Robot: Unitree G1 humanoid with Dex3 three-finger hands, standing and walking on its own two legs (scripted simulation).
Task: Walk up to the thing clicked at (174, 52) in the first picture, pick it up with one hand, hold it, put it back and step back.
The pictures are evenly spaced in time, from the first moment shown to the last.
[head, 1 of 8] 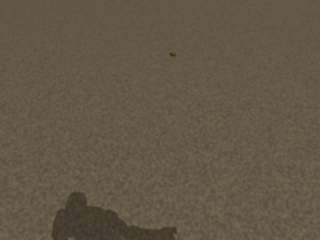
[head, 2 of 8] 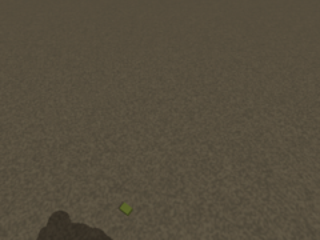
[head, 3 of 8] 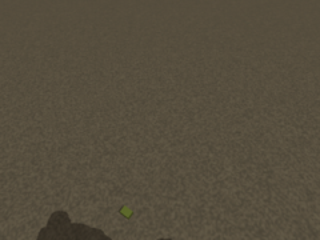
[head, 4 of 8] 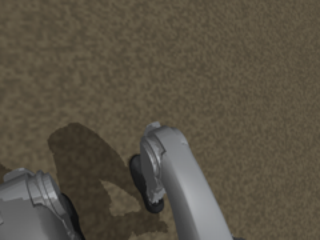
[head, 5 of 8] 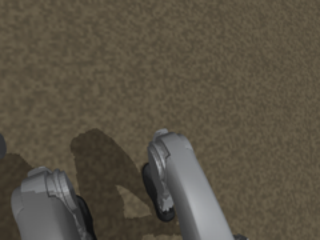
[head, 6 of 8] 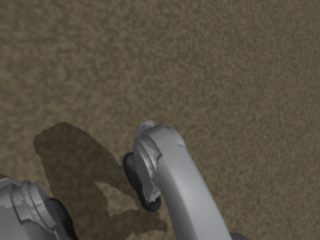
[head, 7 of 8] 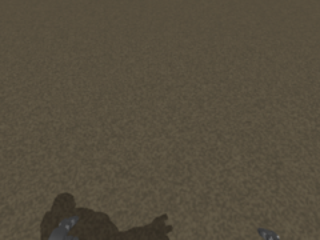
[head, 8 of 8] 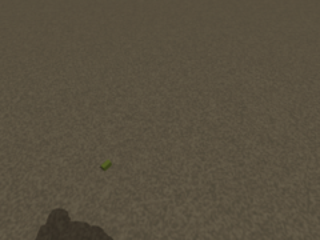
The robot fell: no
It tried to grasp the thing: yes
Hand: left
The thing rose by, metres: 0.67
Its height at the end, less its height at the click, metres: +0.01
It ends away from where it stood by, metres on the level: 0.38
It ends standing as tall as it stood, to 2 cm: yes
